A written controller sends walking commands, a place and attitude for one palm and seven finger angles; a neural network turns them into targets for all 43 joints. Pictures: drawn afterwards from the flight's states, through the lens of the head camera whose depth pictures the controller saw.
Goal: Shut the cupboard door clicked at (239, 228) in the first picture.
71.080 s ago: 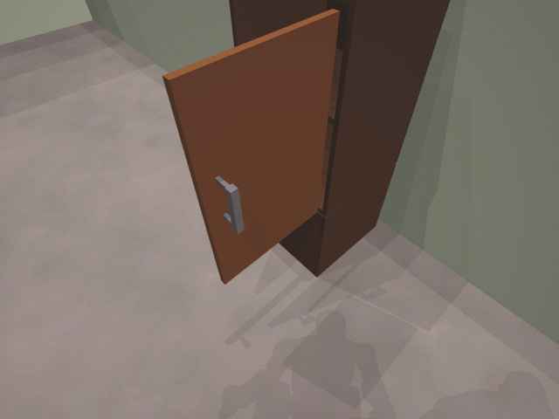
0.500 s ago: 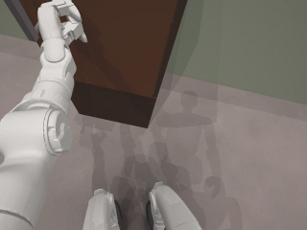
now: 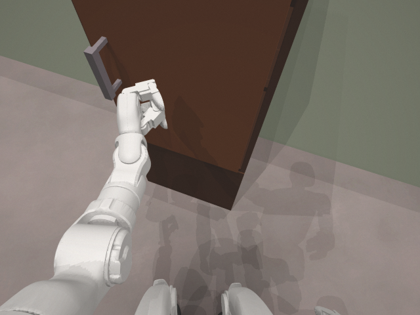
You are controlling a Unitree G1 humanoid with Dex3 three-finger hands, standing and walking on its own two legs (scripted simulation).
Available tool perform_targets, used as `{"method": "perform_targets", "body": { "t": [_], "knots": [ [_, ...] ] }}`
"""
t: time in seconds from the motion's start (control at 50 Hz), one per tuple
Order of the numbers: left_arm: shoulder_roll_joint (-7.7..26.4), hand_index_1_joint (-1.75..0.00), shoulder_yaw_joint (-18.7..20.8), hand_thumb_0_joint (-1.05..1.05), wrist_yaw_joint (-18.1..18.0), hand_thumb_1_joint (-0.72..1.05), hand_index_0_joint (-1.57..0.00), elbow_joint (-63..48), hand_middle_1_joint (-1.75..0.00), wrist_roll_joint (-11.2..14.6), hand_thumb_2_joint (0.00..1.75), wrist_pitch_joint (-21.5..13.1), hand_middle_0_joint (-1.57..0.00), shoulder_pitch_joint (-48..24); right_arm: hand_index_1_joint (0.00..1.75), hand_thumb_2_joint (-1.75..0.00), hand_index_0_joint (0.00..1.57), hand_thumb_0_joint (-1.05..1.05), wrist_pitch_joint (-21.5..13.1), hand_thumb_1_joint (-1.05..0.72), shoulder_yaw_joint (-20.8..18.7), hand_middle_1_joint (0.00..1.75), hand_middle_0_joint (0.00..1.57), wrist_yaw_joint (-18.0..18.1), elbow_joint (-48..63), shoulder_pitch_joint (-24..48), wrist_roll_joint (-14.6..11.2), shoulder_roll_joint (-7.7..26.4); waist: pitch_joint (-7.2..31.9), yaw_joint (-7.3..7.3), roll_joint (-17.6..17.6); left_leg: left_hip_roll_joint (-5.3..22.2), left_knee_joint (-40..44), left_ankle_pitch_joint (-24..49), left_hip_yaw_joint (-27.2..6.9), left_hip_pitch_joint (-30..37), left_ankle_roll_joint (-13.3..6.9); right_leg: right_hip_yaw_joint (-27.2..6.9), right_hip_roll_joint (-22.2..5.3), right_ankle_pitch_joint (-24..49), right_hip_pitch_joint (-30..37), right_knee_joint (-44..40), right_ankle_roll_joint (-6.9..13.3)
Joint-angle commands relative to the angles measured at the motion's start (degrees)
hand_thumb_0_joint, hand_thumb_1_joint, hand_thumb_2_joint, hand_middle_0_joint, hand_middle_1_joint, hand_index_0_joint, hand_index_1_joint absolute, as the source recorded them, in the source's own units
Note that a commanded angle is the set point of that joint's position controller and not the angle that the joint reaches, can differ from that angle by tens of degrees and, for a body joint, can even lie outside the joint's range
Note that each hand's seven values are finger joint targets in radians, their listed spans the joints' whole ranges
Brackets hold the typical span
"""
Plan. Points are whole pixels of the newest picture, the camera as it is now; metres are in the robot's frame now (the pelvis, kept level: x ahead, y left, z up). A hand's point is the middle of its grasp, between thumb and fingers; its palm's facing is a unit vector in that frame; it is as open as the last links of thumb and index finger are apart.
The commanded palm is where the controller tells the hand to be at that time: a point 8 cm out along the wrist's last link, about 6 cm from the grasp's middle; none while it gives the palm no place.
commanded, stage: draw the hand back to the body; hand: left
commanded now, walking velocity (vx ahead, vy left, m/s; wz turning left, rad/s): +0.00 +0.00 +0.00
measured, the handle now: (106, 70) +0.61 +0.18 +0.06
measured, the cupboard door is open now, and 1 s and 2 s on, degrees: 0 0 0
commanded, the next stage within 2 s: step back with the hand held close in 1.54 s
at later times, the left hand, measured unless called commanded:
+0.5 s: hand (94, 153) +0.35 +0.14 +0.15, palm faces +0.02 -1.00 -0.05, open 3.0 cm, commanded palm +0.31 +0.20 +0.16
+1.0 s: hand out of the picture +0.24 +0.27 +0.22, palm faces +0.34 -0.89 -0.30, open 4.9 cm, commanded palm +0.19 +0.31 +0.24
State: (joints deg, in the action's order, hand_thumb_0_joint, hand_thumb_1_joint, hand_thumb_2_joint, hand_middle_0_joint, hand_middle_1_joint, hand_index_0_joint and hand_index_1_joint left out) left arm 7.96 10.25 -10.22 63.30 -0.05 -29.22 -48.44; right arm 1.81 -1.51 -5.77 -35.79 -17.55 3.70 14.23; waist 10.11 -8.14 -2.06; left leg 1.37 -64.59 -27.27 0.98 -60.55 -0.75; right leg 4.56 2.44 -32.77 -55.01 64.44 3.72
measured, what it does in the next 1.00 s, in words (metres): rises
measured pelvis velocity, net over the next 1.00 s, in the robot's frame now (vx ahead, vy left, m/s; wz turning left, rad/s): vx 0.01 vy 0.04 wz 0.00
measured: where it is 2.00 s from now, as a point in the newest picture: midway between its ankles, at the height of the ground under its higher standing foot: outside the picture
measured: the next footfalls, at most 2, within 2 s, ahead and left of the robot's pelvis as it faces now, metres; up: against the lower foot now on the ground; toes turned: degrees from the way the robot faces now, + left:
none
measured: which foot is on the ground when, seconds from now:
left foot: down 0.00-1.00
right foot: down 0.00-1.00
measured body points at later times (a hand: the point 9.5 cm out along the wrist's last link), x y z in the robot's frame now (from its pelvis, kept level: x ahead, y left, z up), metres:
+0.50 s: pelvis +0.00 +0.00 +0.06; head +0.01 -0.01 +0.51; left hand +0.34 +0.19 +0.15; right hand +0.12 -0.26 -0.05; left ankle +0.02 +0.11 -0.65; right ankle -0.03 -0.08 -0.65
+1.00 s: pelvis +0.01 +0.04 +0.09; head -0.01 +0.02 +0.54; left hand +0.21 +0.32 +0.24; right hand +0.21 -0.17 +0.01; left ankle +0.02 +0.11 -0.65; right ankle -0.03 -0.08 -0.65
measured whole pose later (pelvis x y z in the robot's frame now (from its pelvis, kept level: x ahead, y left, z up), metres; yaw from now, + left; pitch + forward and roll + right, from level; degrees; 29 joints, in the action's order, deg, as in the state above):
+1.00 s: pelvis +0.01 +0.04 +0.09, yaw +0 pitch -3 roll -1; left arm 18.2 11.0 -5.2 -12.2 4.8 -2.8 17.8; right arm 0.1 4.1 3.4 -32.4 -10.5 -1.8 12.1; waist 1.2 3.0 -3.5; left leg -2.3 -25.4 -13.0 2.8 -9.6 -3.4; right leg 1.7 0.2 -16.5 -3.9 23.4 0.4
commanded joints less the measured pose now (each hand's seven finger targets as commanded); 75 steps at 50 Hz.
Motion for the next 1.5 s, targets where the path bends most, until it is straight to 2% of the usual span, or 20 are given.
{"method": "perform_targets", "body": {
  "t": [0.0,0.04,0.08,0.18,0.28,0.3,0.44,0.46,0.5,0.52,0.54,0.64,0.82,0.94,1.0,1.14,1.2,1.32,1.4,1.48],
  "knots": [
    [13.8,-1.5,5.5,0.0,1.4,0.9,-1.3,-19.4,-1.5,1.2,0.9,-5.3,-1.3,-17.9,0.3,-0.9,0.2,0.0,0.0,-0.9,-3.0,0.3,0.2,1.0,4.2,-10.7,-0.6,7.9,33.6,2.12,-2.8,-2.6,3.7,27.8,-0.8,24.3,-1.1,-6.6,-0.5,44.0,18.1,-7.6,-3.7],
    [13.2,-1.5,4.4,0.0,3.1,0.9,-1.3,-24.8,-1.5,2.1,0.9,-4.4,-1.3,-11.4,0.3,-0.9,0.2,0.0,0.2,-0.9,-2.7,0.3,0.2,1.2,6.1,-9.4,-1.6,7.3,35.6,3.89,-1.8,-2.7,5.6,29.2,-0.1,25.9,-1.1,-6.8,-0.6,48.1,23.6,-8.9,-3.9],
    [12.0,-1.5,2.5,0.0,4.8,0.9,-1.3,-30.6,-1.5,3.0,0.9,-2.3,-1.3,-5.2,0.3,-0.9,0.2,0.0,0.3,-0.9,-2.8,0.3,0.2,1.6,7.8,-8.4,-2.7,7.0,33.8,4.45,0.9,-2.7,7.9,28.4,0.6,27.0,-1.4,-6.8,-0.5,50.4,27.7,-11.3,-4.4],
    [8.0,-1.5,-2.0,0.0,8.8,0.9,-1.3,-36.7,-1.5,8.0,0.9,5.1,-1.3,1.4,0.3,-0.9,0.2,0.0,0.5,-0.9,-2.2,0.3,0.2,3.7,8.9,-6.2,-5.3,7.5,19.8,2.18,9.8,-2.6,13.7,19.3,0.7,26.0,-2.2,-7.6,-1.2,47.5,30.9,-19.3,-7.1],
    [8.9,-1.5,-2.5,0.0,11.2,0.9,-1.3,-41.3,-1.5,10.1,0.9,5.4,-1.3,5.6,0.3,-0.9,0.2,0.0,-1.4,-0.9,-1.4,0.3,0.2,5.6,8.1,-2.4,-6.2,7.2,11.9,3.25,6.4,-2.3,17.9,15.4,-0.1,31.0,-2.2,-7.5,-1.3,32.7,27.7,-24.6,-5.7],
    [8.7,-1.5,-3.6,0.0,11.7,0.9,-1.3,-44.0,-1.5,9.8,0.9,4.9,-1.3,7.0,0.3,-0.9,0.2,0.0,-1.8,-0.9,-1.2,0.3,0.2,5.7,8.6,-1.5,-6.3,7.0,11.7,3.83,1.7,-2.4,18.4,16.2,0.2,33.3,-2.2,-7.5,-1.4,31.9,27.3,-24.8,-5.3],
    [14.0,-1.35,1.3,0.0,14.5,0.9,-1.16,-50.1,-1.35,12.2,0.9,8.8,-1.16,22.5,0.3,-0.9,0.2,0.0,-2.7,-0.9,-0.1,0.3,0.2,6.3,11.5,4.8,-7.2,6.5,9.1,7.96,2.2,-2.3,23.2,15.1,0.3,35.4,-1.9,-7.7,-2.0,26.8,32.2,-28.3,-4.5],
    [16.1,-1.32,-2.6,0.0,11.5,0.9,-1.13,-55.1,-1.32,6.7,0.9,10.9,-1.13,24.0,0.3,-0.9,0.2,0.0,-0.3,-0.9,-0.2,0.3,0.2,7.5,12.6,7.4,-7.6,4.5,9.8,7.83,3.4,-1.9,26.5,14.8,0.2,37.8,-1.3,-11.0,-4.4,27.6,35.8,-31.9,-5.1],
    [15.6,-1.26,-2.1,0.0,9.2,0.9,-1.08,-60.9,-1.26,7.0,0.9,13.9,-1.08,27.4,0.3,-0.9,0.2,0.0,0.6,-0.9,0.1,0.3,0.2,8.9,14.3,9.3,-7.7,4.7,7.1,7.74,5.8,-1.9,28.6,14.7,0.0,39.7,-1.7,-10.3,-4.5,26.8,37.3,-34.6,-5.7],
    [16.2,-1.23,-2.1,0.0,8.3,0.9,-1.05,-62.7,-1.23,6.3,0.9,14.9,-1.05,28.3,0.3,-0.9,0.2,0.0,0.7,-0.9,0.3,0.3,0.2,9.4,13.9,10.5,-7.7,4.8,5.4,7.65,3.2,-1.6,29.8,14.4,0.3,41.7,-1.7,-9.7,-4.3,25.6,36.6,-35.5,-5.3],
    [16.1,-1.2,-2.3,0.0,7.6,0.9,-1.02,-63.4,-1.2,6.1,0.9,16.0,-1.02,29.3,0.3,-0.9,0.2,0.0,0.8,-0.9,0.6,0.3,0.2,9.9,13.8,11.1,-7.5,4.8,3.6,7.67,4.4,-1.6,30.9,14.3,0.3,42.8,-2.0,-9.0,-4.1,24.8,36.7,-36.5,-5.1],
    [15.3,-1.05,-3.1,0.0,5.8,0.9,-0.89,-70.3,-1.05,5.1,0.9,19.3,-0.89,35.1,0.3,-0.9,0.2,0.0,-0.7,-0.9,1.4,0.3,0.2,11.0,13.4,12.7,-7.3,4.8,-0.3,7.87,0.3,-0.8,36.7,17.0,-1.1,51.6,-2.0,-5.1,-2.2,23.2,37.4,-39.4,-2.8],
    [17.8,-0.78,2.1,0.0,5.1,0.9,-0.64,-81.8,-0.78,5.0,0.9,22.2,-0.64,49.5,0.3,-0.9,0.2,0.0,-3.3,-0.9,2.5,0.3,0.2,10.5,12.9,14.0,-6.2,4.6,-3.2,9.63,-0.5,0.1,43.1,21.4,-2.9,56.9,-1.0,-3.2,-1.7,25.4,43.8,-43.5,-2.1],
    [20.8,-0.6,7.8,0.0,4.3,0.9,-0.47,-92.2,-0.6,4.6,0.9,22.4,-0.47,57.5,0.3,-0.9,0.2,0.0,-5.3,-0.9,2.5,0.3,0.2,9.6,12.3,14.1,-5.4,4.3,-2.0,10.67,-5.5,0.7,43.7,28.0,-4.0,58.9,0.3,-2.8,-1.8,28.5,46.9,-43.8,-1.8],
    [21.5,-0.51,10.6,0.0,4.2,0.9,-0.39,-92.8,-0.51,4.8,0.9,22.9,-0.39,63.4,0.3,-0.9,0.2,0.0,-5.9,-0.9,2.1,0.3,0.2,9.3,11.8,14.2,-5.1,4.6,-4.2,11.0,-2.2,1.0,43.9,29.0,-3.9,57.9,0.3,-2.6,-1.5,29.3,46.9,-44.8,-2.0],
    [24.9,-0.3,18.1,0.0,3.6,0.9,-0.2,-98.0,-0.3,5.3,0.9,22.3,-0.2,70.5,0.3,-0.9,0.2,0.0,-6.8,-0.9,1.2,0.3,0.2,8.9,11.2,14.0,-5.2,4.6,-4.5,11.74,-3.3,0.8,43.9,27.3,-3.4,56.5,0.4,-2.5,-1.9,28.3,48.1,-44.7,-2.1],
    [20.2,-0.3,13.3,0.0,3.9,0.9,-0.2,-94.3,-0.3,4.8,0.9,22.8,-0.2,69.7,0.3,-0.9,0.2,0.0,-7.5,-0.9,1.1,0.3,0.2,8.9,10.4,13.9,-5.1,5.2,-8.9,10.58,-1.5,0.8,44.5,23.8,-3.5,55.8,0.0,-2.6,-2.0,25.9,44.9,-45.8,-2.4],
    [22.5,-0.3,14.3,0.0,2.9,0.9,-0.2,-96.4,-0.3,4.2,0.9,22.4,-0.2,65.7,0.3,-0.9,0.2,0.0,-8.3,-0.9,0.7,0.3,0.2,9.8,10.0,13.7,-4.9,5.5,-4.7,11.07,-0.7,0.1,44.3,23.1,-3.2,56.8,-0.7,-3.0,-2.4,25.3,46.8,-45.1,-2.4],
    [25.0,-0.3,16.7,0.0,2.7,0.9,-0.2,-97.7,-0.3,4.3,0.9,21.6,-0.2,67.5,0.3,-0.9,0.2,0.0,-9.0,-0.9,0.9,0.3,0.2,10.0,9.7,14.6,-4.9,5.0,-4.8,11.94,-2.5,-0.5,43.5,23.2,-2.4,56.1,-1.0,-3.5,-2.6,25.9,47.7,-45.7,-2.3],
    [23.8,-0.3,16.4,0.0,2.8,0.9,-0.2,-97.4,-0.3,4.6,0.9,21.5,-0.2,69.1,0.3,-0.9,0.2,0.0,-9.3,-0.9,1.2,0.3,0.2,9.8,9.5,14.7,-5.0,4.3,-7.2,11.86,-4.5,-0.6,43.1,24.6,-1.9,55.5,-0.7,-3.4,-2.7,27.5,47.0,-45.6,-2.2]
  ]
}}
